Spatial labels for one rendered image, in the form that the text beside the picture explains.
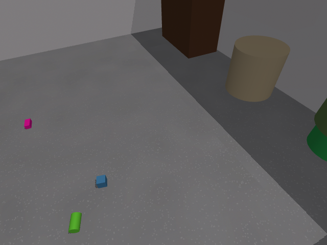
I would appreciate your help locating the potted plant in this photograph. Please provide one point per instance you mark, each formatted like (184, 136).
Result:
(317, 138)

